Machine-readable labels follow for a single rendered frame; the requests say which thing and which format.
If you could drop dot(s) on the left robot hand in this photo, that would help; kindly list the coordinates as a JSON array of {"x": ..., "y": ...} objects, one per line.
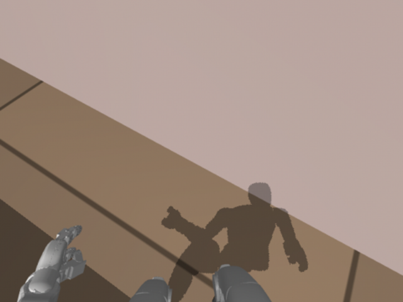
[{"x": 56, "y": 255}]

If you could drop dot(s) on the left robot arm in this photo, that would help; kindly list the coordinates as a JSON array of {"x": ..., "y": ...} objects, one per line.
[{"x": 41, "y": 286}]

